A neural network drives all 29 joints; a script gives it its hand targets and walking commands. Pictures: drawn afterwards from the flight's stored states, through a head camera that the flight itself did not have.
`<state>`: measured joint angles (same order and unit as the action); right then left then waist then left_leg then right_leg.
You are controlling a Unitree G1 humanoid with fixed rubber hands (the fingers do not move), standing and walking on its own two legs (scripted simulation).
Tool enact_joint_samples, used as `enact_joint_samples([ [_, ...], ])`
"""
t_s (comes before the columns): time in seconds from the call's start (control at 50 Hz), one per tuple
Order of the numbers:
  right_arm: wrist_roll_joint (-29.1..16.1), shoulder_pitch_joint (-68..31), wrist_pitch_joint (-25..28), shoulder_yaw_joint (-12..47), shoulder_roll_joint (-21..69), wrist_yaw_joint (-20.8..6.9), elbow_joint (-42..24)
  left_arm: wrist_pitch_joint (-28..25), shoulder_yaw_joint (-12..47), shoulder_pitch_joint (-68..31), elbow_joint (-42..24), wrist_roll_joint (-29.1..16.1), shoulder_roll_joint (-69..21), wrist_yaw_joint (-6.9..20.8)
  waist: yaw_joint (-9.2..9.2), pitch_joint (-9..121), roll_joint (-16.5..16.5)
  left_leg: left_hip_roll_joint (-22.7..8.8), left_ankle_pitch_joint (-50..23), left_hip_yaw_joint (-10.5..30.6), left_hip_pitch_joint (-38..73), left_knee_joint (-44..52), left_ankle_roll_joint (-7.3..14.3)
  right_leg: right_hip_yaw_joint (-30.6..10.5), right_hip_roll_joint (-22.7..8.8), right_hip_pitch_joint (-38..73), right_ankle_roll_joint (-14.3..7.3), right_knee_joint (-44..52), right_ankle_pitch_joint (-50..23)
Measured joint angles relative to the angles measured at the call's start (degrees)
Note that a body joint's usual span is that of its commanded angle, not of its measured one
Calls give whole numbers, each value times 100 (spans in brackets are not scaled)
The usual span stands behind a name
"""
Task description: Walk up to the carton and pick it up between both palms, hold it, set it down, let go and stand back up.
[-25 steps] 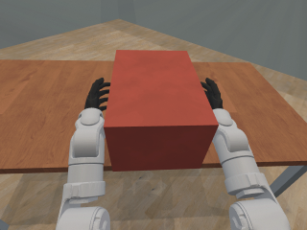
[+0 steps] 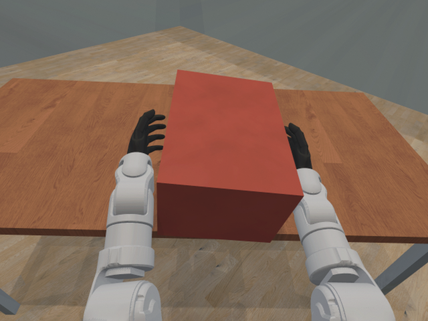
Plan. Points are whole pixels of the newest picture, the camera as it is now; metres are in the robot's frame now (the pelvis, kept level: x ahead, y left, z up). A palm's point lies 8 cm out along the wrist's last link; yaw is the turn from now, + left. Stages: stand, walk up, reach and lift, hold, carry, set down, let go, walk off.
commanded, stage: set down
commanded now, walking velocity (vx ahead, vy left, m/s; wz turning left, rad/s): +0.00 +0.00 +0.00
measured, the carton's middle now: (220, 150) +0.39 +0.01 +0.14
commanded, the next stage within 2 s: none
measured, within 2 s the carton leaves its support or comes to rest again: rests again in 1.82 s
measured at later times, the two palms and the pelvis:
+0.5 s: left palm (147, 156) +0.39 +0.16 +0.12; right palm (291, 161) +0.40 -0.14 +0.11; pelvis +0.03 -0.01 +0.00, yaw +1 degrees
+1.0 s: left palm (151, 164) +0.40 +0.15 +0.09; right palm (288, 164) +0.42 -0.14 +0.09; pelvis +0.02 -0.01 +0.00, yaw -1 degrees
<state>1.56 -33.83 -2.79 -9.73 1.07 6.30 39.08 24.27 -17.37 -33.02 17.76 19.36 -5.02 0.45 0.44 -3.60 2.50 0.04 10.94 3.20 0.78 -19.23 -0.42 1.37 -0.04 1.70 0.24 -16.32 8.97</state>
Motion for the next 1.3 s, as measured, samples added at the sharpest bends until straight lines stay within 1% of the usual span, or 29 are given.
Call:
enact_joint_samples([
  [0.06, 14, 61, 182, -14, 12, 3, 98, -115, 53, 64, 56, -50, 14, -34, -35, -84, 22, -19, 9, 34, -59, -17, -19, 35, 20, -30, -14, 21, 0],
  [0.18, -106, 77, 492, 48, -61, 48, 141, -478, 301, 154, 185, -299, 105, -293, -41, -133, 46, -61, 69, 116, -322, -136, -67, 116, 66, -206, -42, 37, 8],
  [0.26, -161, 0, 576, 93, -124, 65, 232, -630, 328, 121, 313, -354, 120, -393, -39, -57, 41, -84, 98, 124, -463, -160, -83, 124, 91, -330, -52, 54, 15],
  [0.34, -219, -44, 615, 160, -165, 90, 267, -710, 302, 119, 338, -351, 109, -416, -20, 43, 26, -100, 146, 129, -524, -179, -86, 129, 107, -372, -52, 75, 40],
  [0.46, -234, -81, 619, 245, -196, 99, 406, -674, 235, 169, 329, -288, 71, -395, 0, 88, -6, -98, 203, 143, -478, -175, -87, 144, 105, -305, -49, 110, 87],
  [0.62, 28, -119, 653, 74, -144, 62, 653, -839, 103, 113, 720, -245, 53, -348, -72, 28, -8, -84, 221, 133, -505, -174, -74, 137, 90, -340, -34, 98, 110],
  [0.7, 108, -85, 866, -67, -109, 8, 725, -1037, 219, 147, 820, -419, 90, -466, -142, 186, -38, -102, 242, 108, -758, -259, -91, 112, 108, -580, -43, 64, 93],
  [0.76, 207, -175, 1034, -223, -123, -60, 880, -1197, 243, 48, 992, -433, 91, -553, -198, 233, -82, -125, 262, 88, -851, -316, -95, 91, 132, -652, -52, 73, 70],
  [0.88, 510, -419, 1051, -559, -161, -182, 1303, -1354, 28, -240, 1589, -358, 44, -577, -250, 305, -108, -137, 194, 61, -942, -240, -93, 64, 142, -768, -56, 122, 2],
  [1.06, 941, -702, 1213, -1089, -149, -370, 1703, -1864, -297, -502, 2324, -326, 16, -598, -402, 482, -119, -151, 60, -26, -1223, -115, -119, -17, 147, -1170, -81, 50, -58],
  [1.18, 1260, -906, 1295, -1437, -122, -458, 1914, -2142, -489, -654, 2713, -341, 36, -615, -477, 521, -179, -160, -6, -44, -1403, -66, -133, -32, 154, -1390, -96, 29, -95],
  [1.3, 1590, -966, 1338, -1720, -64, -519, 1938, -2429, -607, -750, 3075, -370, 71, -616, -506, 653, -219, -164, -48, -56, -1646, -37, -142, -41, 156, -1670, -103, -11, -104],
])
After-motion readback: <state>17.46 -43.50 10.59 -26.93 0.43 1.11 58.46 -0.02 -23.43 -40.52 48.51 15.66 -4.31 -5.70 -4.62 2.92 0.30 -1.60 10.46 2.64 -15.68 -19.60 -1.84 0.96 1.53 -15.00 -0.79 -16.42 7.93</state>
